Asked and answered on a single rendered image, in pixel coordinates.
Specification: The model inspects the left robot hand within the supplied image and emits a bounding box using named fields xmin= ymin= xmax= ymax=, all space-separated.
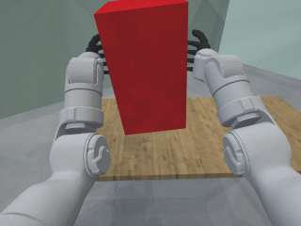
xmin=86 ymin=34 xmax=109 ymax=74

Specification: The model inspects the table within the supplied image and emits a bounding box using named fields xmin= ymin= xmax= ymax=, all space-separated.
xmin=82 ymin=96 xmax=301 ymax=182

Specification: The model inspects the robot right upper arm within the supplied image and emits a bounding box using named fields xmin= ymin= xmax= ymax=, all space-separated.
xmin=223 ymin=121 xmax=301 ymax=226

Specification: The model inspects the robot right forearm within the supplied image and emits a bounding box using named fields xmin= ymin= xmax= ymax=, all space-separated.
xmin=192 ymin=48 xmax=293 ymax=161

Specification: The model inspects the carton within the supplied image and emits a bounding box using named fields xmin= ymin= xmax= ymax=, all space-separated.
xmin=94 ymin=0 xmax=189 ymax=136

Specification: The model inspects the right robot hand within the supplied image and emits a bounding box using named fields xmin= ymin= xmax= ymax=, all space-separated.
xmin=187 ymin=29 xmax=211 ymax=72

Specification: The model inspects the robot left forearm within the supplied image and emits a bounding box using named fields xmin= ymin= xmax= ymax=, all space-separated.
xmin=49 ymin=52 xmax=104 ymax=166

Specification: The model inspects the robot left upper arm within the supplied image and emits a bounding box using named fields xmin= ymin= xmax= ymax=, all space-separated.
xmin=0 ymin=133 xmax=111 ymax=226

